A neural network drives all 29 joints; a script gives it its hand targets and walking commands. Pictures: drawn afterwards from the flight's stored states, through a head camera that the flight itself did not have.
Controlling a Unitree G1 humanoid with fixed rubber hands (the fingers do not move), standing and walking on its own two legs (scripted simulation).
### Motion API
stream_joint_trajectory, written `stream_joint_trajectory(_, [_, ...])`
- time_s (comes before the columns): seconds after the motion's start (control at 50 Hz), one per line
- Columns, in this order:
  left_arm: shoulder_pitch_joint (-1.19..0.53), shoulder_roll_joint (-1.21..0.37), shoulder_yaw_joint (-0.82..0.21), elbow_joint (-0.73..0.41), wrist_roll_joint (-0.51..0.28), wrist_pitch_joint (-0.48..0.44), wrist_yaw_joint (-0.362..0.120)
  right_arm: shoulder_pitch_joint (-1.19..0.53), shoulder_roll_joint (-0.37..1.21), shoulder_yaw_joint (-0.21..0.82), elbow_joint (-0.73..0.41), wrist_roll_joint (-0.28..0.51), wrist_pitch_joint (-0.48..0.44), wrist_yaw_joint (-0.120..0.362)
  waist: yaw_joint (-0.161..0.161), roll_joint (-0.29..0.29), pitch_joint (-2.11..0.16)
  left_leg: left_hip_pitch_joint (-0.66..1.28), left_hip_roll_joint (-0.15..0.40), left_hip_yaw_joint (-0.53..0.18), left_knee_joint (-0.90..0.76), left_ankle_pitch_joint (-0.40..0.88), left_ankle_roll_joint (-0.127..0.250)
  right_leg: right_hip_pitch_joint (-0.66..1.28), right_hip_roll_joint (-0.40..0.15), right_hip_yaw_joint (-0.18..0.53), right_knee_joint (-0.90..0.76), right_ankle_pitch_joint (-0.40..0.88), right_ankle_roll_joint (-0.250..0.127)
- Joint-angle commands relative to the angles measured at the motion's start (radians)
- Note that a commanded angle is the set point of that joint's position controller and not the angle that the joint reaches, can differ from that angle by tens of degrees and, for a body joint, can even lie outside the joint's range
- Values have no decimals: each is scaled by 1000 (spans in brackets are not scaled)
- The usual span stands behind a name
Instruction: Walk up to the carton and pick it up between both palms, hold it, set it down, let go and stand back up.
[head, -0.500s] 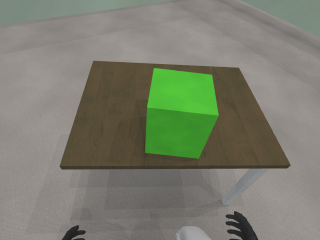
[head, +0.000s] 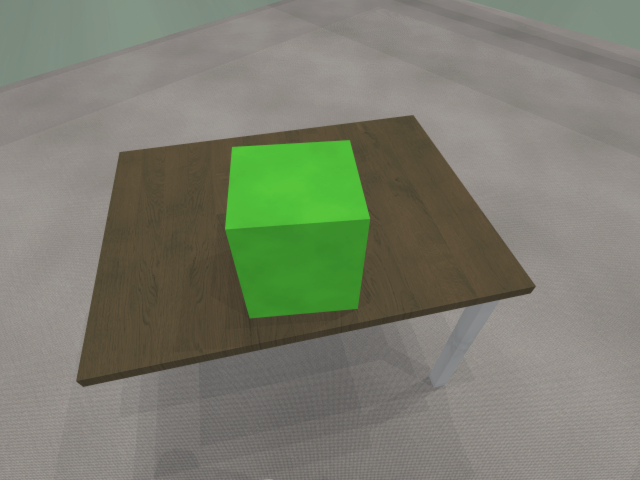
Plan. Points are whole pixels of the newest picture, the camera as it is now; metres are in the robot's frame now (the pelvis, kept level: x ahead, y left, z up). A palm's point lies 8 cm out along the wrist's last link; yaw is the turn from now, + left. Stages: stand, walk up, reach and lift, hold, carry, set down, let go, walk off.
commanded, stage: walk up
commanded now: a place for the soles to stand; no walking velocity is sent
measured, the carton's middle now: (298, 232) +0.54 +0.06 -0.05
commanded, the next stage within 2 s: none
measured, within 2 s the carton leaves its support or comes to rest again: neither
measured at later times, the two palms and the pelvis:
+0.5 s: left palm out of the picture +0.14 +0.20 -0.12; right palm (506, 471) +0.16 -0.23 -0.11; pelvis +0.04 -0.02 -0.01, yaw +6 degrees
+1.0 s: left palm out of the picture +0.13 +0.21 -0.11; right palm (492, 435) +0.20 -0.22 -0.11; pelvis +0.05 -0.03 +0.00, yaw +11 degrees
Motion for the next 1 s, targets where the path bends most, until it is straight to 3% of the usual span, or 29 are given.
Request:
stream_joint_trajectory(0.0, [-35,135,24,-64,-2,-14,-5,-41,-6,-4,-114,6,-46,-10,9,-152,28,68,-46,32,-221,52,20,-20,-224,132,-112,79,-147])
stream_joint_trajectory(0.02, [-42,136,20,-57,-7,-9,-10,-11,0,-1,-107,4,-55,-14,-6,-94,14,161,-58,31,-331,178,26,-49,-212,105,-58,159,-119])
stream_joint_trajectory(0.04, [-29,118,13,-48,-7,-9,-18,50,-6,-9,-95,-2,-65,-20,-27,-55,-20,287,-35,-18,-359,257,38,-104,-204,83,9,161,-90])
stream_joint_trajectory(0.06, [-20,73,-4,-47,-11,-10,-25,99,-60,-26,-100,-12,-77,-26,-40,66,-51,413,86,-182,-376,345,69,-202,-166,47,118,65,-41])
stream_joint_trajectory(0.08, [-4,56,-15,-62,-10,-3,-25,99,-126,-50,-103,2,-82,-31,-20,136,-78,405,244,-448,-439,326,149,-256,-56,-23,216,-160,20])
stream_joint_trajectory(0.1, [-43,85,-7,-69,2,11,-17,116,-128,-57,-98,13,-78,-32,-43,101,-61,373,278,-498,-476,225,193,-263,-41,-13,257,-291,22])
stream_joint_trajectory(0.14, [-110,75,-10,-81,6,22,-16,90,-87,-49,-113,13,-74,-45,-60,95,-4,375,276,-458,-488,245,211,-351,-52,19,360,-332,21])
stream_joint_trajectory(0.16, [-110,72,-9,-73,11,26,-17,86,-79,-45,-106,11,-75,-54,-58,85,7,352,266,-437,-493,281,190,-346,-68,40,376,-301,22])
stream_joint_trajectory(0.18, [-108,60,-14,-66,6,27,-19,48,-67,-38,-106,12,-77,-57,-41,104,-4,311,229,-377,-484,324,189,-315,-78,47,368,-261,30])
stream_joint_trajectory(0.2, [-101,56,-13,-53,5,28,-23,27,-68,-40,-108,11,-78,-59,-27,69,-14,296,195,-330,-474,357,169,-286,-69,38,375,-229,42])
stream_joint_trajectory(0.22, [-94,45,-17,-48,2,27,-24,7,-69,-39,-112,10,-79,-57,-20,94,-50,305,172,-293,-456,387,159,-258,-63,28,343,-216,50])
stream_joint_trajectory(0.26, [-102,22,-23,-41,-9,27,-21,-52,-83,-40,-117,17,-73,-48,-4,95,-35,205,123,-209,-438,381,149,-176,-58,-8,275,-138,65])
stream_joint_trajectory(0.32, [-109,25,-20,-46,-9,25,-10,-97,-95,-41,-124,30,-54,-33,2,132,-17,120,92,-186,-402,328,151,-90,-51,-51,150,1,73])
stream_joint_trajectory(0.36, [-95,51,-10,-51,-11,16,-2,-89,-92,-35,-119,38,-44,-22,11,74,-26,67,69,-196,-365,282,120,15,-45,-48,21,119,59])
stream_joint_trajectory(0.4, [-112,91,3,-71,-4,6,5,-76,-61,-25,-120,39,-46,-11,-3,2,-38,9,55,-196,-356,103,75,59,-150,62,-23,79,18])
stream_joint_trajectory(0.42, [-163,118,5,-79,-14,3,4,-84,-28,-14,-117,39,-39,-11,-28,-29,0,43,-14,-138,-326,94,40,-31,-202,123,-74,21,-10])
stream_joint_trajectory(0.44, [-175,121,7,-68,-28,1,0,-72,-29,-16,-107,26,-32,-15,-37,-70,33,126,-35,-94,-285,110,27,-141,-237,159,-118,-11,-31])
stream_joint_trajectory(0.5, [-182,109,-1,-62,-36,-3,-13,-55,-50,-15,-87,23,-35,-11,-33,-143,13,163,-31,-124,-282,154,28,-113,-192,91,-124,7,-12])
stream_joint_trajectory(0.54, [-175,109,-1,-60,-38,-6,-16,-76,-54,-14,-83,18,-41,-10,-25,-92,-31,181,-25,-123,-289,190,27,-79,-190,80,-104,70,-13])
stream_joint_trajectory(0.6, [-177,108,-1,-65,-38,-5,-18,-90,-61,-12,-90,20,-47,-14,-19,-63,-41,159,-17,-145,-306,213,27,-32,-185,50,-73,107,-19])
stream_joint_trajectory(0.68, [-156,105,-1,-64,-40,0,-23,-108,-63,-7,-84,23,-46,-20,-4,-71,-55,154,-11,-165,-293,253,32,2,-178,19,-62,136,-14])
stream_joint_trajectory(0.7, [-162,106,0,-68,-38,1,-22,-107,-68,-6,-85,22,-45,-21,-8,-26,-43,148,-17,-158,-297,256,26,-10,-183,27,-58,134,-19])
stream_joint_trajectory(0.74, [-177,118,2,-74,-37,5,-21,-110,-58,-5,-85,25,-44,-20,-14,-47,-36,140,-15,-168,-296,263,31,-12,-170,1,-53,104,-12])
stream_joint_trajectory(0.78, [-179,118,-1,-77,-36,8,-23,-121,-78,-8,-87,23,-44,-21,-7,-9,-33,131,-11,-184,-294,282,35,-5,-168,-9,-41,91,-13])
stream_joint_trajectory(0.86, [-177,127,2,-74,-35,11,-22,-113,-68,-8,-87,25,-43,-21,-16,-26,-42,137,-13,-188,-281,282,35,-13,-172,-24,-44,71,-7])
stream_joint_trajectory(0.92, [-186,127,2,-84,-34,14,-23,-131,-74,-7,-90,24,-42,-23,-9,-14,-23,110,-13,-200,-286,286,37,-17,-168,-39,-44,42,-6])
stream_joint_trajectory(0.94, [-170,125,2,-83,-35,15,-24,-135,-82,-9,-91,24,-43,-22,-3,17,-28,110,-11,-218,-287,281,47,-15,-163,-42,-41,32,-5])
stream_joint_trajectory(0.96, [-175,132,2,-81,-33,15,-24,-131,-77,-7,-93,26,-43,-20,-6,-29,-25,104,-13,-216,-287,270,43,-13,-163,-50,-43,21,-5])
stream_joint_trajectory(0.98, [-163,132,1,-81,-35,16,-25,-130,-78,-10,-100,25,-42,-21,-1,-21,-40,114,-18,-215,-278,280,45,-17,-172,-41,-41,27,-9])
